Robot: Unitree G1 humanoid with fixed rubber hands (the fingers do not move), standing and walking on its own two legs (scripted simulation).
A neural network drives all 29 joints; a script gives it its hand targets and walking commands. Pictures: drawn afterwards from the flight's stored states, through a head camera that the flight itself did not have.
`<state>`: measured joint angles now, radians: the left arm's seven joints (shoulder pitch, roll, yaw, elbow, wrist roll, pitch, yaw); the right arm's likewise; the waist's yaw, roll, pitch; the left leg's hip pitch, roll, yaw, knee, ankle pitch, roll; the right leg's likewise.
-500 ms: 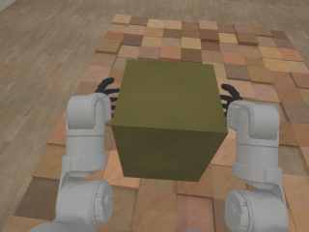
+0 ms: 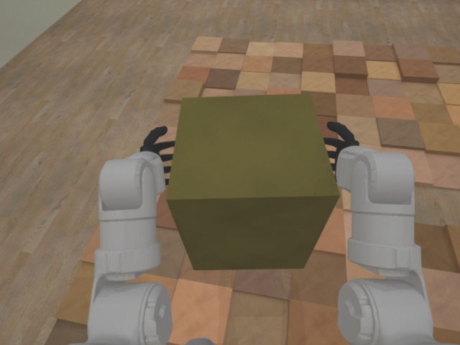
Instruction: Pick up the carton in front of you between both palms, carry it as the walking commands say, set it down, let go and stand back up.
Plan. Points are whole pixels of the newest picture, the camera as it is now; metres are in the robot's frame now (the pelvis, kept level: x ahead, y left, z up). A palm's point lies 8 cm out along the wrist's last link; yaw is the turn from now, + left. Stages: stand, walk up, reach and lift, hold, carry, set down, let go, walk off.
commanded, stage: carry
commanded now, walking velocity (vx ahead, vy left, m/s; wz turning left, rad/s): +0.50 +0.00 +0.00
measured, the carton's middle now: (247, 189) +0.38 +0.01 +0.06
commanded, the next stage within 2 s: none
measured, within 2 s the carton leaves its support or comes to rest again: neither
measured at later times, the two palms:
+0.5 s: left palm (171, 81) +0.65 +0.19 +0.10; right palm (306, 87) +0.62 -0.11 +0.10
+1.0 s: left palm (205, 28) +0.92 +0.14 +0.09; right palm (310, 26) +0.93 -0.16 +0.08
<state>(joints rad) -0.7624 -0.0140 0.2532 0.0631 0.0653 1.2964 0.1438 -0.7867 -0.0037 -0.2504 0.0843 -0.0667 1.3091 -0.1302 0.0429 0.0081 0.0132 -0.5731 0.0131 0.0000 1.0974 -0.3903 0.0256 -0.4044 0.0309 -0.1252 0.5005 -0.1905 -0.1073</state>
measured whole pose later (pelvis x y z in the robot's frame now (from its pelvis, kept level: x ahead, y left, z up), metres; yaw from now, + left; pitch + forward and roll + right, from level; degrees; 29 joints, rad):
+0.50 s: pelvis +0.28 +0.06 +0.01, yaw -2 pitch +5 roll -1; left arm -0.68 0.00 0.21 0.19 0.07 1.22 0.12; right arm -0.62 0.03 -0.21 0.14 -0.08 1.21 -0.13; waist -0.05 -0.02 -0.02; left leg -0.35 -0.01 0.11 0.48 -0.22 0.08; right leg -0.60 -0.04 -0.02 1.03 -0.33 0.00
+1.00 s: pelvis +0.58 -0.01 -0.01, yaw +0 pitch +5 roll +2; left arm -0.60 -0.02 0.22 0.11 0.06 1.19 0.12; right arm -0.65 0.00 -0.17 0.15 -0.06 1.21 -0.13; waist 0.02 0.01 -0.02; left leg -0.61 0.03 0.03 1.15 -0.36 0.01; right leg -0.35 0.02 -0.13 0.48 -0.22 -0.11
